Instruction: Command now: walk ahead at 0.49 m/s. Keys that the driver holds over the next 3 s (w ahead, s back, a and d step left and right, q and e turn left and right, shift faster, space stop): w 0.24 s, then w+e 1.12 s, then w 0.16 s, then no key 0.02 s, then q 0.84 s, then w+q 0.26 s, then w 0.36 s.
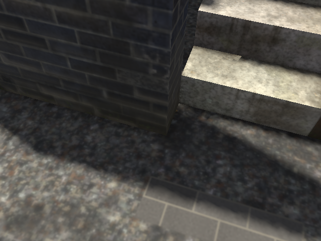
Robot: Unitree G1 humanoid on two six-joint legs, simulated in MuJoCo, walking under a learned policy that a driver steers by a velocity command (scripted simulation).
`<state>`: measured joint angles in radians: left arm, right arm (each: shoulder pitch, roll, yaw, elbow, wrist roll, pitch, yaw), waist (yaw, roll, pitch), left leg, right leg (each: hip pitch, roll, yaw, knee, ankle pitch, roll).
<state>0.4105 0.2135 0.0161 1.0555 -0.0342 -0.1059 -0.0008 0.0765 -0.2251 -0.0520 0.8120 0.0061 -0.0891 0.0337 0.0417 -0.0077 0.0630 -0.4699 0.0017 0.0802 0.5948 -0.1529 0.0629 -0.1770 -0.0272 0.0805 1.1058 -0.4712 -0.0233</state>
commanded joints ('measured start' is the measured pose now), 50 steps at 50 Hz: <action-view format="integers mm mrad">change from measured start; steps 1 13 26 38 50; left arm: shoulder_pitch -57 -322 -91 -184 -278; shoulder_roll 101 81 220 237 190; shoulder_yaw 24 52 95 92 68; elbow -111 -229 -263 -233 -321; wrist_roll -2 22 12 68 77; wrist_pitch -34 6 -8 74 63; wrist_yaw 16 0 -52 -35 -56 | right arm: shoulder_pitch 149 298 299 118 221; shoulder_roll -77 -120 -208 -104 -188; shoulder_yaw -13 0 -27 31 -25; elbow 34 160 96 -41 0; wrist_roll -7 -10 -25 -41 -44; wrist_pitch -14 -11 36 30 -20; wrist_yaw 15 -41 -80 -73 -85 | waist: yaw -71 -56 114 -59 -99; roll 26 59 55 -66 78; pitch -157 36 -282 -116 -51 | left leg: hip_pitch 463 351 405 155 515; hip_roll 291 182 203 45 372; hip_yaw -426 -147 54 -20 -447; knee -367 -537 297 154 -423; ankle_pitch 41 134 733 -157 -189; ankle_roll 147 132 -1 -84 108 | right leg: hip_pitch -486 -581 146 -200 -614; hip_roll -81 -109 27 0 6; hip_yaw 9 -50 -35 113 30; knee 251 -305 -603 -829 -97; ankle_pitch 151 614 423 705 142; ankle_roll -46 6 -187 -244 -35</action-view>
